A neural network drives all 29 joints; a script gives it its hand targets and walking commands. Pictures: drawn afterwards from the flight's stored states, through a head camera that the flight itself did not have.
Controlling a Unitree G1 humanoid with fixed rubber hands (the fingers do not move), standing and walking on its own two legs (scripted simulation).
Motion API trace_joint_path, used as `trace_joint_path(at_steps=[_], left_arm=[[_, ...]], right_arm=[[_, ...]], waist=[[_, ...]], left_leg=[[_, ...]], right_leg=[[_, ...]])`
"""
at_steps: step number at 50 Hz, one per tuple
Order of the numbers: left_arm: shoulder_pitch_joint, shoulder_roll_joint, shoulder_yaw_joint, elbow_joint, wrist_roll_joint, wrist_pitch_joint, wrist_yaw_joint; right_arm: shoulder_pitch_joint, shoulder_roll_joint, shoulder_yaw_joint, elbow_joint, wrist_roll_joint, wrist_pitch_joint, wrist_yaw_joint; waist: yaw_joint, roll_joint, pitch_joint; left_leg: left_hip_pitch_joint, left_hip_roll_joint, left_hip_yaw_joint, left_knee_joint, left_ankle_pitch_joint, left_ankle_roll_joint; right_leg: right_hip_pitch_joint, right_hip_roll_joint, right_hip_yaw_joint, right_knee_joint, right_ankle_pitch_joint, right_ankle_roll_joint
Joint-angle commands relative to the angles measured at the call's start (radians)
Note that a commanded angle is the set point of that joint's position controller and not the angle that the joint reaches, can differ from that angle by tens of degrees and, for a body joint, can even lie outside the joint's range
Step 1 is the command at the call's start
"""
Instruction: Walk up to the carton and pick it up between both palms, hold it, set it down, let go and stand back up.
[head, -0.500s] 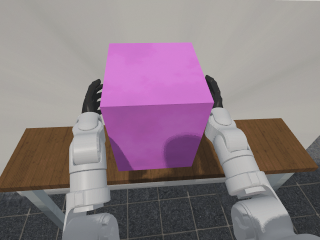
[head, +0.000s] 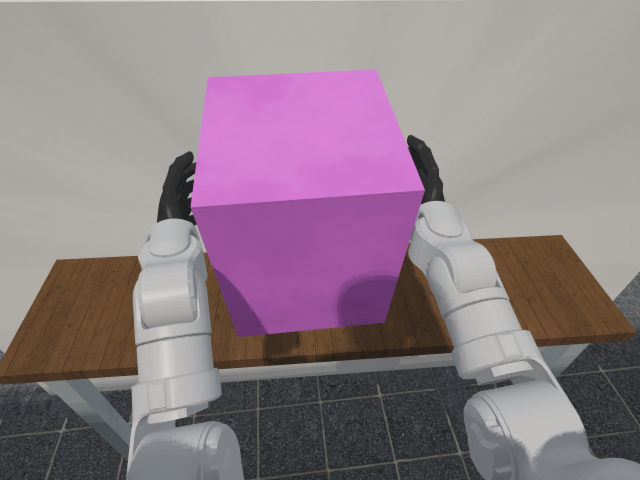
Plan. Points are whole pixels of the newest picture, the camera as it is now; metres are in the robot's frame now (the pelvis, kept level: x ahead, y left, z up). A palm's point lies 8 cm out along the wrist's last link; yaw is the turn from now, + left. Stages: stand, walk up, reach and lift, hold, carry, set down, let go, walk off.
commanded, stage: hold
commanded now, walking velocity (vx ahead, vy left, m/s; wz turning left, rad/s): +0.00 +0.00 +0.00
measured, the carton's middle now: (303, 210) +0.39 +0.00 +0.16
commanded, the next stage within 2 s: none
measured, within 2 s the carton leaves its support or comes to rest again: neither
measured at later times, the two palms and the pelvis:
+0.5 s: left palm (168, 218) +0.36 +0.15 +0.19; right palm (418, 196) +0.36 -0.14 +0.19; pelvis +0.00 +0.01 +0.00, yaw -1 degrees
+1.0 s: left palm (170, 219) +0.36 +0.15 +0.19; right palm (421, 196) +0.36 -0.14 +0.19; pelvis +0.00 +0.00 +0.00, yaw +0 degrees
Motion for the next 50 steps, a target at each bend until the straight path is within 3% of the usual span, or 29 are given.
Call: trace_joint_path(at_steps=[1, 6, 13, 20, 28, 32, 40, 46, 50], left_arm=[[-0.725, -0.488, -0.523, -0.102, -0.141, -0.049, -0.162], [-0.756, -0.496, -0.500, -0.049, -0.134, -0.039, -0.173], [-0.756, -0.518, -0.494, -0.019, -0.120, -0.028, -0.173], [-0.773, -0.539, -0.526, -0.074, -0.134, -0.031, -0.155], [-0.710, -0.525, -0.531, -0.109, -0.136, -0.016, -0.154], [-0.687, -0.518, -0.542, -0.152, -0.137, -0.011, -0.152], [-0.683, -0.491, -0.531, -0.146, -0.139, -0.002, -0.166], [-0.720, -0.493, -0.556, -0.185, -0.159, -0.008, -0.167], [-0.692, -0.476, -0.522, -0.158, -0.141, 0.001, -0.177]], right_arm=[[-0.768, 0.564, 0.403, -0.324, 0.071, -0.084, 0.097], [-0.797, 0.560, 0.363, -0.257, 0.055, -0.078, 0.103], [-0.804, 0.545, 0.328, -0.197, 0.046, -0.080, 0.113], [-0.828, 0.545, 0.345, -0.245, 0.071, -0.092, 0.121], [-0.804, 0.531, 0.379, -0.319, 0.092, -0.084, 0.115], [-0.776, 0.529, 0.407, -0.355, 0.110, -0.074, 0.107], [-0.770, 0.528, 0.410, -0.376, 0.105, -0.058, 0.097], [-0.759, 0.540, 0.413, -0.388, 0.107, -0.050, 0.091], [-0.750, 0.529, 0.412, -0.378, 0.104, -0.040, 0.089]], waist=[[-0.007, 0.038, -0.493], [-0.011, 0.052, -0.443], [-0.020, 0.078, -0.424], [-0.018, 0.113, -0.492], [-0.012, 0.074, -0.481], [-0.009, 0.089, -0.496], [-0.007, 0.059, -0.468], [-0.020, 0.074, -0.512], [-0.007, 0.061, -0.487]], left_leg=[[-0.030, -0.104, 0.051, -0.032, 0.244, -0.001], [-0.044, -0.098, 0.055, -0.047, 0.181, -0.003], [-0.039, -0.090, 0.055, -0.051, 0.179, -0.013], [0.019, -0.086, 0.048, -0.020, 0.285, -0.031], [0.027, -0.085, 0.049, -0.012, 0.343, -0.027], [0.045, -0.090, 0.049, 0.001, 0.393, -0.032], [0.007, -0.097, 0.057, -0.018, 0.322, -0.016], [0.021, -0.096, 0.050, -0.009, 0.339, -0.023], [-0.002, -0.099, 0.055, -0.020, 0.311, -0.012]], right_leg=[[0.234, 0.067, 0.022, 0.031, 0.200, 0.040], [0.198, 0.070, 0.019, 0.018, 0.107, 0.033], [0.195, 0.076, 0.012, 0.015, 0.080, 0.019], [0.189, 0.087, 0.008, 0.024, 0.124, 0.016], [0.211, 0.092, 0.010, 0.022, 0.171, 0.020], [0.225, 0.092, 0.014, 0.025, 0.211, 0.024], [0.232, 0.082, 0.019, 0.023, 0.210, 0.029], [0.236, 0.083, 0.017, 0.034, 0.227, 0.029], [0.246, 0.078, 0.020, 0.033, 0.223, 0.033]])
